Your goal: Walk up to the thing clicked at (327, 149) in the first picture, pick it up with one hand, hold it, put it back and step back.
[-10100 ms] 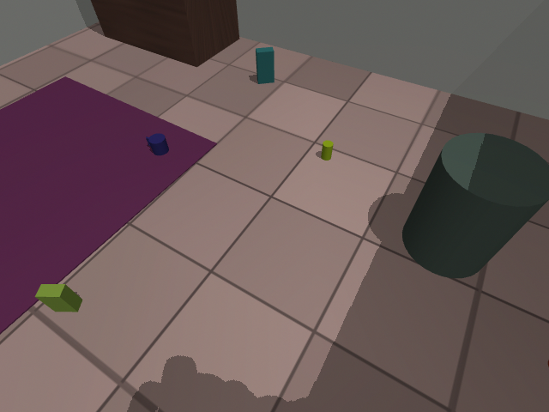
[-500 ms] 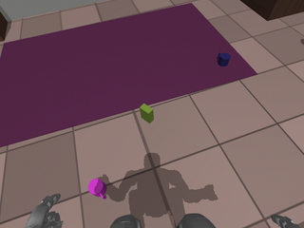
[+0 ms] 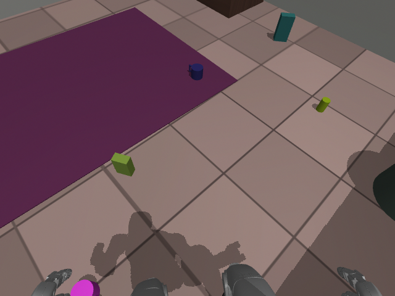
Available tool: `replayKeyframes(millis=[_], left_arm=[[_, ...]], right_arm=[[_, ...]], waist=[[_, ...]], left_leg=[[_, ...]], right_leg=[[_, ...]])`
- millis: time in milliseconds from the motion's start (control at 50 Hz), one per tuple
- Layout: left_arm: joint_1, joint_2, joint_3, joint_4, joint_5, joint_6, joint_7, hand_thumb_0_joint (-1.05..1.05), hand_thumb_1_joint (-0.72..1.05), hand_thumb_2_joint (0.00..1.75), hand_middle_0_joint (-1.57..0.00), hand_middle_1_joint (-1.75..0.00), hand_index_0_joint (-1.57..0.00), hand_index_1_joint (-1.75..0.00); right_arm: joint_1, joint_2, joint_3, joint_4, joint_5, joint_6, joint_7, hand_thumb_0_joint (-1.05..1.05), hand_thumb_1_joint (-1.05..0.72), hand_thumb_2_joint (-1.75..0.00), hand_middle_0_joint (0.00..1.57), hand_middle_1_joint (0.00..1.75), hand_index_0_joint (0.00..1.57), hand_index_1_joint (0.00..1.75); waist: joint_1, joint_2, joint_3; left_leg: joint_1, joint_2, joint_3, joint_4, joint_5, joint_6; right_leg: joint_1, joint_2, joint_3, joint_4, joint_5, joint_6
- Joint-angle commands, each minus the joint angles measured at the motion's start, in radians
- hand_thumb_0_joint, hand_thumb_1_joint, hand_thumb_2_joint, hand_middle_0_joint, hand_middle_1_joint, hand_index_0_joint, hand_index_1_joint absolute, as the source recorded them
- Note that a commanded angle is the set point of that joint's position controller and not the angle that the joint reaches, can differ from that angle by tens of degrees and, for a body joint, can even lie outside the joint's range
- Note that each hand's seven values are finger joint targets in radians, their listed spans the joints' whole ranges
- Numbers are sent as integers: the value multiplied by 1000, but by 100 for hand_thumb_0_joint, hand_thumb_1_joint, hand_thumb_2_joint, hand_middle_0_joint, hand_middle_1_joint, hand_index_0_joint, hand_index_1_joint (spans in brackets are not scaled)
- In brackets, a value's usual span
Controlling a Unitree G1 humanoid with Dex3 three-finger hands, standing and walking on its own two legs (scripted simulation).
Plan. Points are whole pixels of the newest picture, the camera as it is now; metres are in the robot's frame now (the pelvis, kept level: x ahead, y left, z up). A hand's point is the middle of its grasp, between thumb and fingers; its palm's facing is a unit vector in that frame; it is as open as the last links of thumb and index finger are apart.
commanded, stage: walk up
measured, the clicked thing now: (323, 104) +1.23 -0.96 -0.71
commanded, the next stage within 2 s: stand in 1.38 s
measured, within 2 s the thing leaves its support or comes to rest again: neither
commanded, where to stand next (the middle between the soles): +0.06 -0.03 m, yaw -26 degrees
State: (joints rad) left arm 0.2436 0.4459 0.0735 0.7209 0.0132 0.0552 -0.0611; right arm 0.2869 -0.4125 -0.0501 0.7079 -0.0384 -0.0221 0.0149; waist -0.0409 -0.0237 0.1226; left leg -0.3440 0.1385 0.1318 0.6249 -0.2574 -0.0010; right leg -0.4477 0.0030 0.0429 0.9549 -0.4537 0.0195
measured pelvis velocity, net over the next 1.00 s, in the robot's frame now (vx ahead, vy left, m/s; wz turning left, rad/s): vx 0.00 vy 0.00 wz -0.44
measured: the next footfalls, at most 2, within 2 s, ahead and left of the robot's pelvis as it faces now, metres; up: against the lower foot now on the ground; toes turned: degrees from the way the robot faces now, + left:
right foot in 0.10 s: +0.05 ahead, -0.15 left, +0.00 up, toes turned -4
left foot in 0.40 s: +0.12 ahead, +0.10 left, +0.00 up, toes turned -22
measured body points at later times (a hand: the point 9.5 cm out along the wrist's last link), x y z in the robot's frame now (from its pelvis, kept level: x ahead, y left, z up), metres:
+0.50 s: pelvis +0.00 +0.01 -0.02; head +0.04 +0.01 +0.43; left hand +0.18 +0.29 -0.13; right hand +0.00 -0.32 -0.12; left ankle +0.07 +0.10 -0.73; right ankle -0.02 -0.13 -0.69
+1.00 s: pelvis +0.00 +0.00 -0.01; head +0.01 -0.02 +0.44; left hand +0.21 +0.24 -0.13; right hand -0.07 -0.32 -0.13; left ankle +0.08 +0.12 -0.73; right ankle -0.03 -0.13 -0.73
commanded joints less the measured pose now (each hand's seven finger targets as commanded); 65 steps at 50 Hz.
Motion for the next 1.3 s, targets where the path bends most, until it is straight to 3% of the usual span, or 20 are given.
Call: replayKeyframes(millis=[0,60,100,120,180,280,360,400,420,500,580,660,680,700,720,740,880,940,1040,1280], left_arm=[[52,141,54,-67,-2,-42,25,0,90,90,-20,-30,-20,-30],[160,177,82,-9,9,-64,46,0,90,90,-20,-30,-20,-30],[105,325,109,-64,29,-81,63,0,90,90,-20,-30,-20,-30],[94,333,108,-62,21,-78,65,0,90,90,-20,-30,-20,-30],[18,248,74,-55,8,-83,81,0,90,90,-20,-30,-20,-30],[43,243,63,-47,11,-90,89,0,90,90,-20,-30,-20,-30],[-19,188,39,-63,-9,-72,88,0,90,90,-20,-30,-20,-30],[19,142,23,-58,-18,-68,103,0,90,90,-20,-30,-20,-30],[18,216,40,-35,-5,-70,112,0,90,90,-20,-30,-20,-30],[62,191,49,31,-13,-74,79,0,90,90,-20,-30,-20,-30],[21,152,42,21,-3,-87,56,0,90,90,-20,-30,-20,-30],[107,129,43,82,8,-105,73,0,90,90,-20,-30,-20,-30],[115,152,50,93,13,-112,82,0,90,90,-20,-30,-20,-30],[113,210,66,83,22,-120,88,0,90,90,-20,-30,-20,-30],[68,250,64,57,23,-129,94,0,90,90,-20,-30,-20,-30],[49,274,60,57,19,-127,94,0,90,90,-20,-30,-20,-30],[-92,195,15,76,-5,-113,88,0,90,90,-20,-30,-20,-30],[-54,144,0,127,-17,-102,86,0,90,90,-20,-30,-20,-30],[-110,175,1,188,-11,-113,79,0,90,90,-20,-30,-20,-30],[-156,129,-23,297,-17,-97,76,0,90,90,-20,-30,-20,-30]], right_arm=[[12,-295,-103,-88,12,-7,-13,0,-90,-90,20,30,20,30],[1,-229,-78,-95,23,16,-10,0,-90,-90,20,30,20,30],[-74,-161,-50,-136,45,25,-18,0,-90,-90,20,30,20,30],[-100,-212,-68,-120,42,23,-32,0,-90,-90,20,30,20,30],[-23,-209,-63,-33,43,16,-27,0,-90,-90,20,30,20,30],[-37,-203,-62,-16,23,10,-22,0,-90,-90,20,30,20,30],[86,-203,-75,31,10,-13,-25,0,-90,-90,20,30,20,30],[31,-351,-111,8,12,-22,-24,0,-90,-90,20,30,20,30],[-6,-360,-121,-1,18,-22,-16,0,-90,-90,20,30,20,30],[-67,-279,-87,10,13,-26,-26,0,-90,-90,20,30,20,30],[-14,-271,-79,11,-3,-18,-10,0,-90,-90,20,30,20,30],[-60,-249,-64,4,13,9,-2,0,-90,-90,20,30,20,30],[-49,-200,-47,7,17,13,-2,0,-90,-90,20,30,20,30],[-32,-139,-26,-3,25,13,-3,0,-90,-90,20,30,20,30],[-71,-107,-13,-20,30,17,-5,0,-90,-90,20,30,20,30],[-111,-180,-40,0,26,21,-21,0,-90,-90,20,30,20,30],[-9,-172,-37,144,32,-3,-17,0,-90,-90,20,30,20,30],[-113,-243,-41,146,32,-17,-13,0,-90,-90,20,30,20,30],[-168,-189,-11,200,32,-12,-8,0,-90,-90,20,30,20,30],[-248,-186,-6,296,36,-13,-11,0,-90,-90,20,30,20,30]], waist=[[4,261,-190],[72,111,-203],[82,-206,-103],[93,-153,-86],[32,-138,-103],[43,-142,-98],[-28,-74,-143],[-10,270,-143],[0,202,-116],[37,188,-42],[-8,231,-103],[56,190,-141],[65,129,-154],[60,-30,-160],[54,-114,-115],[62,-69,-102],[-16,-108,-137],[39,85,-138],[28,42,-73],[41,52,-144]], left_leg=[[141,216,-147,-85,277,195],[-46,129,-39,195,78,104],[-388,-84,-69,467,-364,-3],[-329,-39,-155,510,-385,-3],[-266,-44,-154,458,-233,14],[-147,-84,-140,338,-236,33],[152,-119,-155,-35,-85,59],[159,302,-708,-284,-88,215],[103,361,-785,-293,-98,301],[37,154,-383,-231,-81,198],[147,155,-308,-202,-90,218],[35,135,-198,-21,133,169],[-24,98,-152,82,138,127],[-157,27,-103,224,29,62],[-271,-63,-87,285,-273,11],[-181,-28,-177,339,-365,15],[136,-88,-104,21,-43,29],[50,103,-368,-155,-115,131],[27,-32,-180,-107,-136,35],[153,28,-174,-241,-39,53]], right_leg=[[74,13,-93,-195,3,-19],[325,38,-59,-467,119,-61],[280,-310,602,-604,117,-274],[200,-342,602,-573,193,-331],[194,-189,380,-465,283,-233],[96,-191,413,-399,426,-259],[-59,-97,283,-209,450,-161],[-204,124,87,125,-107,-40],[-177,81,138,237,-147,-34],[-116,27,70,177,0,-40],[-64,16,-19,-64,-58,-20],[215,58,-96,-400,134,-48],[305,50,-44,-474,170,-62],[377,-74,218,-511,178,-108],[317,-294,539,-570,208,-219],[204,-340,554,-518,325,-311],[41,-139,235,-409,385,-167],[105,3,117,-302,106,-73],[115,-82,262,-474,139,-119],[207,-44,161,-484,357,-69]])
